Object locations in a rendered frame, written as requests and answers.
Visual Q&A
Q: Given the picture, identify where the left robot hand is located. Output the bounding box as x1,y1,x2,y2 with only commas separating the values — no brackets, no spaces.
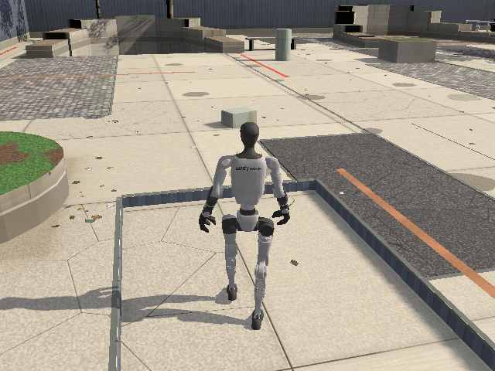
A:
199,213,216,233

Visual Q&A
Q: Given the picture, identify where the right robot forearm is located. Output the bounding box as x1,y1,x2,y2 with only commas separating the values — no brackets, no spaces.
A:
277,186,289,213

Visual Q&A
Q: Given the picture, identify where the right robot upper arm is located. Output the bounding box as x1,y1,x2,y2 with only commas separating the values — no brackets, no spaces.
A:
265,156,285,198

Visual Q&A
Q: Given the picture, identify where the right robot hand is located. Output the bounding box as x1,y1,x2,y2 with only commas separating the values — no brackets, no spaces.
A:
272,210,290,225

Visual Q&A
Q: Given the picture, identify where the left robot upper arm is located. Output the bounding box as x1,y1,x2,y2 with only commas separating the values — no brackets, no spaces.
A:
210,155,233,198

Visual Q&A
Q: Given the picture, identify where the right robot shin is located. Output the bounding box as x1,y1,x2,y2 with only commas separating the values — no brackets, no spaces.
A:
254,265,268,319

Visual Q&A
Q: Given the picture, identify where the robot right thigh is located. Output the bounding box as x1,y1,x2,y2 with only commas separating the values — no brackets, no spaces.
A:
254,217,275,279

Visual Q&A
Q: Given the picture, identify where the left robot forearm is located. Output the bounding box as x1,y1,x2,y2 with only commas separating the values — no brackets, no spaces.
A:
202,186,218,217

